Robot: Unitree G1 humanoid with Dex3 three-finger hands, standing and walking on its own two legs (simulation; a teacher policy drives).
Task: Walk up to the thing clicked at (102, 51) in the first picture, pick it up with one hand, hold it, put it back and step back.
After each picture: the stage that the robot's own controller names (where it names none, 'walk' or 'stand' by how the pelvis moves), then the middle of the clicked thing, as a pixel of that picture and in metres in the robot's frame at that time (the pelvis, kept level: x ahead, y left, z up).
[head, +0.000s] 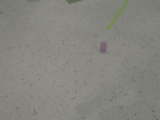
stand; (103, 47) +1.30 -0.17 -0.72
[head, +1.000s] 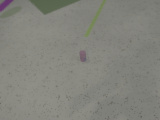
walk; (82, 56) +1.20 +0.12 -0.70
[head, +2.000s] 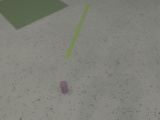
walk; (64, 87) +0.78 +0.26 -0.71
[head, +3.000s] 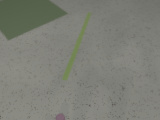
walk; out of the picture +0.47 +0.20 -0.70
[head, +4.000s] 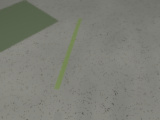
stand; out of the picture +0.43 +0.28 -0.72
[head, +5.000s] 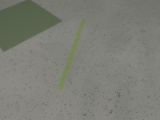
stand; out of the picture +0.42 +0.27 -0.73
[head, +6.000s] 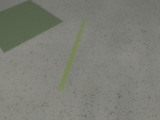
stand; out of the picture +0.41 +0.27 -0.73
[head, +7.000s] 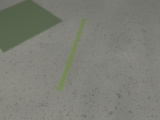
stand; out of the picture +0.40 +0.28 -0.73
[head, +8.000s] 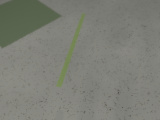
go down; out of the picture +0.40 +0.28 -0.72
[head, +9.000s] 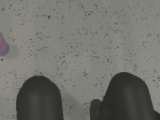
go down; out of the picture +0.48 +0.32 -0.29
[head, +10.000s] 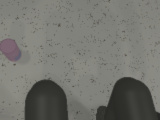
approach; (11, 50) +0.47 +0.31 -0.30
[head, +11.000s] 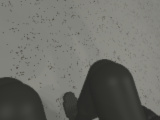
close in; out of the picture +0.45 +0.36 -0.22
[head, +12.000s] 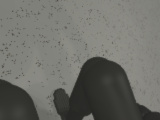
close; out of the picture +0.44 +0.37 -0.23
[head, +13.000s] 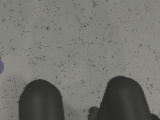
lift; out of the picture +0.37 +0.32 -0.14
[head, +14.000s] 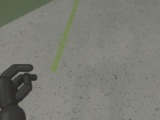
lift; out of the picture +0.35 +0.37 -0.65
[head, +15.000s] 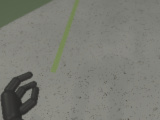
hold; out of the picture +0.36 +0.37 -0.68
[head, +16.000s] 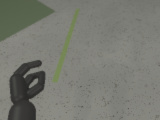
stand; out of the picture +0.35 +0.36 -0.69
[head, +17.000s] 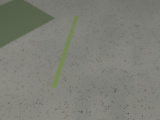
hold; out of the picture +0.37 +0.35 -0.68
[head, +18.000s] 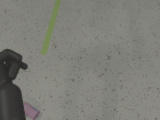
crouch; (30, 111) +0.38 +0.36 -0.64
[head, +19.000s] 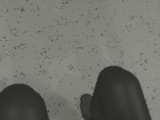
lower; out of the picture +0.41 +0.40 -0.29
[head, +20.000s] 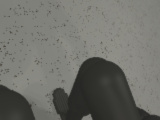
lower; out of the picture +0.38 +0.43 -0.25
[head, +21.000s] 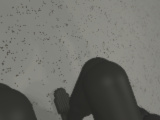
lower; out of the picture +0.38 +0.43 -0.25
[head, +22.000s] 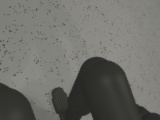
lower; out of the picture +0.37 +0.43 -0.26
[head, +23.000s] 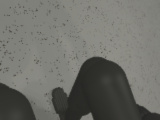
lower; out of the picture +0.36 +0.43 -0.26
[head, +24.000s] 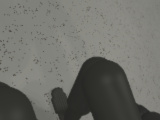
open; out of the picture +0.35 +0.44 -0.26
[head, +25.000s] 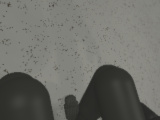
stand; out of the picture +0.37 +0.42 -0.27
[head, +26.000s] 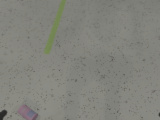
stand; (27, 113) +0.37 +0.37 -0.60
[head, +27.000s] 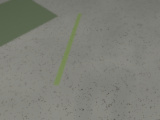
stand; out of the picture +0.35 +0.37 -0.69
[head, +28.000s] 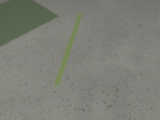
stand; out of the picture +0.34 +0.37 -0.69
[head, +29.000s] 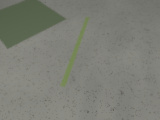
stand; out of the picture +0.34 +0.37 -0.74
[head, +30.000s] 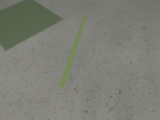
stand; out of the picture +0.33 +0.39 -0.75
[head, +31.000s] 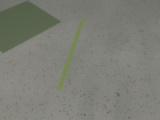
stand; out of the picture +0.31 +0.40 -0.75
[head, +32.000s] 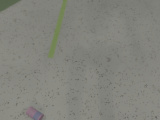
walk; (34, 114) +0.40 +0.36 -0.73
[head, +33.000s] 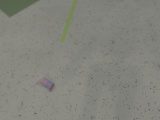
walk; (47, 83) +0.72 +0.43 -0.73
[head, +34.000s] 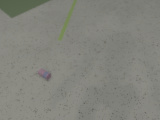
stand; (44, 74) +0.95 +0.41 -0.73
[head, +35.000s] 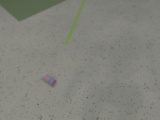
stand; (49, 80) +0.90 +0.39 -0.75
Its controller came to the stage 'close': yes
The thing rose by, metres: 0.15
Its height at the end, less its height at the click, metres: -0.02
